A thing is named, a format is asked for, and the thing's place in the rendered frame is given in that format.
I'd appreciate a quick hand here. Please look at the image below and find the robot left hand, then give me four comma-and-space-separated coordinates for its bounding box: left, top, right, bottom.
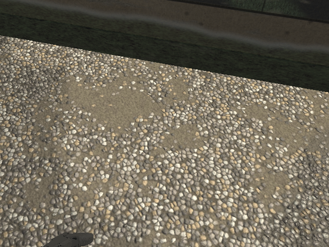
41, 232, 94, 247

